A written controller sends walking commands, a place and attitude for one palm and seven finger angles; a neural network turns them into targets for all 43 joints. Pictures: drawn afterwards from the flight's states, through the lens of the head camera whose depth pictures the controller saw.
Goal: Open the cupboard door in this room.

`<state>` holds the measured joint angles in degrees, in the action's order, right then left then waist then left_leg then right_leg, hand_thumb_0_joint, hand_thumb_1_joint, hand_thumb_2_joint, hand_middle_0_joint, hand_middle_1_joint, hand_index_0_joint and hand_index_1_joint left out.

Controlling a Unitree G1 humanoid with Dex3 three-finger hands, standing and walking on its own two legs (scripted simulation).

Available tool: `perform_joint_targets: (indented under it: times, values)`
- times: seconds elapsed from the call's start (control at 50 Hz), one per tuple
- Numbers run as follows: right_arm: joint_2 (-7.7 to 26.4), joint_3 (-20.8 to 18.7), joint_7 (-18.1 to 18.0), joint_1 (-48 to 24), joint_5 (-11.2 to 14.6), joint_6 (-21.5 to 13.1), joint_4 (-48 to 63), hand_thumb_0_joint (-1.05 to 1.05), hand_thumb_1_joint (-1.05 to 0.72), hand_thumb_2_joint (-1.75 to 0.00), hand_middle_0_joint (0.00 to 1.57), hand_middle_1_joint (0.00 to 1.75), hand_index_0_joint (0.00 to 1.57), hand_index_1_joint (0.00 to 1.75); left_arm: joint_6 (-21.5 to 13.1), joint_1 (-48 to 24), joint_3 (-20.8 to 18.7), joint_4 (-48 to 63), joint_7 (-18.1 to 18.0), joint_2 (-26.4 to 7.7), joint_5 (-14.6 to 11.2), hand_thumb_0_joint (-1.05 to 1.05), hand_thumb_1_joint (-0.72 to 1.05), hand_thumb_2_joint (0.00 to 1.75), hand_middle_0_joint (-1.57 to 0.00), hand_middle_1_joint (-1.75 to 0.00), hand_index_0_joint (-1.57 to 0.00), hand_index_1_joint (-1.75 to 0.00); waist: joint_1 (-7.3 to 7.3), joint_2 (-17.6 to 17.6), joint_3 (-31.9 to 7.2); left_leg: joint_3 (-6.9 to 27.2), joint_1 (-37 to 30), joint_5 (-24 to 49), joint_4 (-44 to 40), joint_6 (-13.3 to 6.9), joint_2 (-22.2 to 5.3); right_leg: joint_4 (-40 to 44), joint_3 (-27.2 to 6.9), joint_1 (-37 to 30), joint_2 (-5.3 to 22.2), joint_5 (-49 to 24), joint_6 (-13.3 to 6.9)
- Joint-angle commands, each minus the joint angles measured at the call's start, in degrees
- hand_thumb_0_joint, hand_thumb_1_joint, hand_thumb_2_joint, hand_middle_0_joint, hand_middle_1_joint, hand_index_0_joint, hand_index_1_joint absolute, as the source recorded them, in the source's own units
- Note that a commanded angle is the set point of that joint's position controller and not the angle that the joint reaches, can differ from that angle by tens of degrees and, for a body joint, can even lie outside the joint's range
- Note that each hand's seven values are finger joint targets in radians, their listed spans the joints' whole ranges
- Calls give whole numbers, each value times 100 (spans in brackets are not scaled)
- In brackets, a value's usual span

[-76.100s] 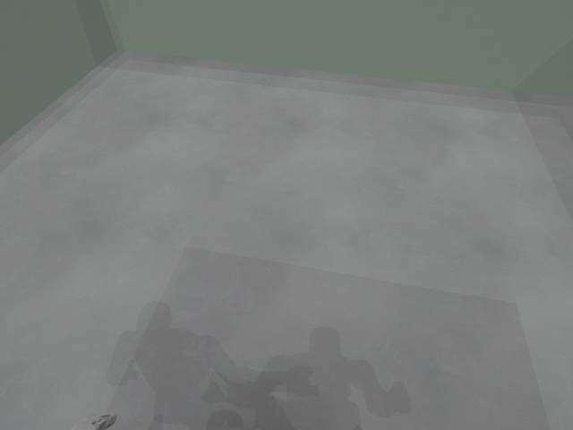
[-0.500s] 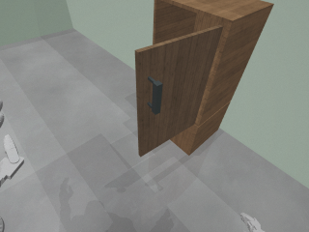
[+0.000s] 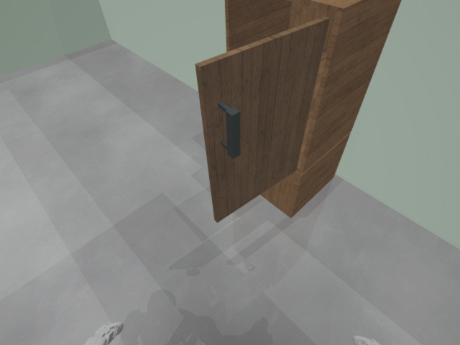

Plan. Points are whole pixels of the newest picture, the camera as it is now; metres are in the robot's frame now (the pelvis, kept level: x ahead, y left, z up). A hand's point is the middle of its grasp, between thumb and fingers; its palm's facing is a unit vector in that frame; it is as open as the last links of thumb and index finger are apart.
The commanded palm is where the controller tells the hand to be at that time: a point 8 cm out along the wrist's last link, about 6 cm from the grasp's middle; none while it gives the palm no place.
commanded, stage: let the arm hang, fingers relaxed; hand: left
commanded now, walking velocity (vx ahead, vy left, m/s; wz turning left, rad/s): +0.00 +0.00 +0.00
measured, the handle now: (228, 130) +0.59 +0.04 +0.03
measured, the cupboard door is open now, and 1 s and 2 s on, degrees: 84 84 84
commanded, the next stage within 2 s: look to check the result in 0.88 s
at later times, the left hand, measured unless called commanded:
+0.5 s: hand out of the picture -0.05 +0.17 -0.16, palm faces +0.06 -0.98 -0.20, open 7.3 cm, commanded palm none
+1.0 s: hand out of the picture +0.00 +0.16 -0.16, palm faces +0.06 -0.98 -0.18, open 7.3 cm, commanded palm none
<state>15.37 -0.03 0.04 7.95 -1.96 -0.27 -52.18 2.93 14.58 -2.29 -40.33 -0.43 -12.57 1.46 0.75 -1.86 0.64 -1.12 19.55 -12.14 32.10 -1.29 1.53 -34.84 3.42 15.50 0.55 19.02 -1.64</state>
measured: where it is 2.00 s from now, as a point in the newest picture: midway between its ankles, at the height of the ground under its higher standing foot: outside the picture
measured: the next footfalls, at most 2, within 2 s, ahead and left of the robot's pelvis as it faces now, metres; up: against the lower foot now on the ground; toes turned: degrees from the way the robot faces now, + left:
none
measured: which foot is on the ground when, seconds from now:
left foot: down 0.00-1.00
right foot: down 0.00-1.00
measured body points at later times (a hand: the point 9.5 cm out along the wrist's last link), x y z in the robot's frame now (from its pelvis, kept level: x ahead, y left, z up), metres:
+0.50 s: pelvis +0.00 +0.00 +0.01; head +0.02 -0.01 +0.46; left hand -0.05 +0.22 -0.14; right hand -0.02 -0.19 -0.16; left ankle +0.05 +0.11 -0.73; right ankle +0.00 -0.10 -0.73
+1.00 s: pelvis +0.01 +0.00 +0.01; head +0.02 -0.01 +0.46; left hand +0.00 +0.21 -0.15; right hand +0.01 -0.22 -0.15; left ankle +0.05 +0.11 -0.73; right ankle +0.00 -0.10 -0.73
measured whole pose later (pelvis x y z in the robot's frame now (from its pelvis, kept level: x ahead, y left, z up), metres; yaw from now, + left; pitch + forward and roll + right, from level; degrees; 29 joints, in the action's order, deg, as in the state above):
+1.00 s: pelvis +0.01 +0.00 +0.01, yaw +1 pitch -2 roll +0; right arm 7.6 0.2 -2.2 14.9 -1.5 0.4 -66.3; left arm -0.5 16.4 -0.4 -66.1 -1.9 -7.4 0.2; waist 0.1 -0.5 2.9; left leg -0.1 12.5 -8.9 23.3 -0.8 1.0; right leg -24.1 4.3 7.5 -0.4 14.8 -1.9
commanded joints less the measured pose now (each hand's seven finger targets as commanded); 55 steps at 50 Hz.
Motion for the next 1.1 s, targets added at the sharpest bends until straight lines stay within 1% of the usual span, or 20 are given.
perform_joint_targets:
  times: [0.0, 0.04, 0.06, 0.08, 0.14, 0.16, 0.18, 0.2, 0.3, 0.32, 0.36, 0.38, 0.44, 0.54, 0.64, 0.68, 0.72, 0.92, 1.02, 1.08]
  values:
    - [278, -35, -45, 180, 25, 29, -38, 0, -90, -90, 20, 30, 20, 30, -328, -119, 14, -580, -58, -797, -46, 0, 90, 90, -20, -30, -20, -30, 53, 19, -199, 537, -818, 646, -567, 14, -437, 1490, -920, 130, 796, -283, -269]
    - [223, 6, -96, 250, 40, 27, -312, 0, -90, -90, 20, 30, 20, 30, -336, 11, 61, -1132, -70, -678, -82, 0, 90, 90, -20, -30, -20, -30, 3, -624, -113, 692, -649, 418, -946, -14, -569, 1513, -831, -162, 601, -163, -171]
    - [146, -18, -128, 302, 12, 36, -399, 0, -90, -90, 20, 30, 20, 30, -327, 166, -9, -1345, -87, -522, -74, 0, 90, 90, -20, -30, -20, -30, -51, -949, -121, 747, -477, 154, -1092, -38, -607, 1523, -759, -396, 545, -186, -167]
    - [164, -15, -143, 319, 37, 57, -462, 0, -90, -90, 20, 30, 20, 30, -317, 262, 2, -1540, -88, -575, -79, 0, 90, 90, -20, -30, -20, -30, -105, -879, -25, 758, -374, 5, -1124, -39, -604, 1587, -695, -492, 528, -194, -157]
    - [56, -27, -177, 603, 46, 79, -742, 0, -90, -90, 20, 30, 20, 30, -324, 354, 61, -1982, -73, -442, -100, 0, 90, 90, -20, -30, -20, -30, -51, -618, 71, 723, -432, -232, -1182, -24, -572, 1762, -710, -419, 571, -41, -198]
    - [23, -31, -186, 704, 55, 83, -822, 0, -90, -90, 20, 30, 20, 30, -330, 394, 77, -2090, -76, -412, -104, 0, 90, 90, -20, -30, -20, -30, -37, -481, 95, 704, -498, -211, -1186, -24, -579, 1791, -700, -363, 569, -24, -197]
    - [17, -46, -194, 806, 70, 88, -862, 0, -90, -90, 20, 30, 20, 30, -333, 420, 79, -2168, -85, -388, -101, 0, 90, 90, -20, -30, -20, -30, -32, -175, 118, 721, -573, -146, -1191, -39, -606, 1804, -624, -332, 546, -23, -184]
    - [-15, -48, -200, 891, 69, 91, -936, 0, -90, -90, 20, 30, 20, 30, -324, 439, 95, -2247, -85, -336, -104, 0, 90, 90, -20, -30, -20, -30, -19, -63, 175, 718, -569, -158, -1208, -50, -611, 1806, -591, -295, 561, 5, -174]
    - [-153, -51, -220, 1157, 71, 96, -1146, 0, -90, -90, 20, 30, 20, 30, -316, 652, 107, -2482, -125, -190, -103, 0, 90, 90, -20, -30, -20, -30, -20, 138, 314, 708, -589, -141, -1283, -73, -621, 1731, -509, -222, 527, 26, -152]
    - [-185, -49, -222, 1198, 69, 90, -1173, 0, -90, -90, 20, 30, 20, 30, -315, 686, 100, -2496, -130, -172, -106, 0, 90, 90, -20, -30, -20, -30, -35, 215, 262, 699, -585, -116, -1282, -82, -622, 1710, -500, -278, 529, 3, -146]
    - [-237, -48, -225, 1237, 64, 104, -1220, 0, -90, -90, 20, 30, 20, 30, -306, 743, 105, -2543, -145, -108, -104, 0, 90, 90, -20, -30, -20, -30, -28, 276, 439, 682, -540, -212, -1291, -79, -604, 1712, -496, -141, 525, 140, -145]
    - [-248, -52, -224, 1274, 67, 104, -1228, 0, -90, -90, 20, 30, 20, 30, -311, 783, 99, -2528, -154, -103, -101, 0, 90, 90, -20, -30, -20, -30, -45, 312, 417, 682, -523, -187, -1280, -91, -601, 1709, -495, -168, 515, 157, -147]
    - [-358, -52, -219, 1284, 51, 110, -1269, 0, -90, -90, 20, 30, 20, 30, -299, 807, 85, -2533, -165, -39, -98, 0, 90, 90, -20, -30, -20, -30, -46, 273, 585, 666, -458, -267, -1283, -88, -570, 1694, -499, -30, 531, 271, -143]
    - [-452, -58, -209, 1274, 44, 87, -1274, 0, -90, -90, 20, 30, 20, 30, -319, 770, 63, -2481, -178, 3, -88, 0, 90, 90, -20, -30, -20, -30, -47, 222, 562, 669, -422, -180, -1292, -93, -549, 1621, -503, -60, 530, 138, -136]
    - [-459, -47, -216, 1255, 48, 36, -1299, 0, -90, -90, 20, 30, 20, 30, -354, 682, 50, -2433, -186, 16, -94, 0, 90, 90, -20, -30, -20, -30, -55, 73, 454, 657, -488, 278, -1266, -80, -576, 1560, -473, -281, 542, -310, -121]
    - [-439, -41, -224, 1232, 59, 26, -1277, 0, -90, -90, 20, 30, 20, 30, -361, 683, 52, -2448, -193, 8, -97, 0, 90, 90, -20, -30, -20, -30, -75, 105, 427, 651, -531, 454, -1243, -81, -598, 1567, -446, -360, 541, -428, -112]
    - [-435, -33, -227, 1180, 53, 24, -1294, 0, -90, -90, 20, 30, 20, 30, -358, 641, 56, -2457, -185, 10, -100, 0, 90, 90, -20, -30, -20, -30, -70, 18, 504, 642, -523, 477, -1247, -69, -585, 1601, -469, -353, 563, -464, -109]
    - [-302, -33, -229, 1072, 61, 17, -1297, 0, -90, -90, 20, 30, 20, 30, -385, 576, 81, -2468, -176, -43, -107, 0, 90, 90, -20, -30, -20, -30, -50, 141, 356, 601, -800, 713, -1215, -51, -624, 1718, -501, -430, 589, -638, -97]
    - [-281, -23, -229, 1027, 66, 27, -1312, 0, -90, -90, 20, 30, 20, 30, -378, 545, 88, -2488, -177, -79, -109, 0, 90, 90, -20, -30, -20, -30, -38, 89, 450, 601, -797, 653, -1258, -39, -623, 1759, -499, -418, 576, -581, -94]
    - [-237, -30, -231, 1011, 71, 37, -1299, 0, -90, -90, 20, 30, 20, 30, -381, 590, 92, -2500, -172, -95, -104, 0, 90, 90, -20, -30, -20, -30, -50, 214, 473, 585, -834, 561, -1248, -38, -620, 1813, -502, -364, 560, -480, -89]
